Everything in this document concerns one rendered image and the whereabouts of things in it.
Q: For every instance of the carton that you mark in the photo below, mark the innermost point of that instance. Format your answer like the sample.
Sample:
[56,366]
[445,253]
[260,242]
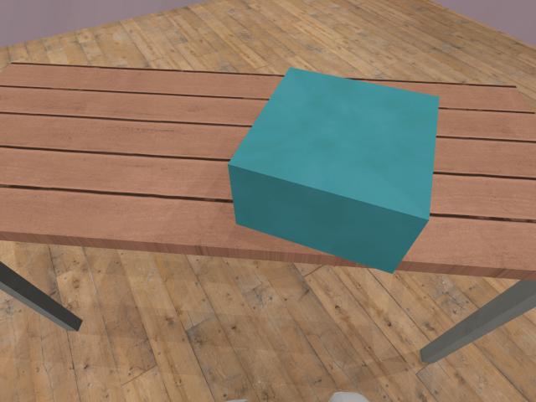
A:
[338,165]

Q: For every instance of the table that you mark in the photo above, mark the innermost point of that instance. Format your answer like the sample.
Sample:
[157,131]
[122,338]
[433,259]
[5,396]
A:
[137,159]

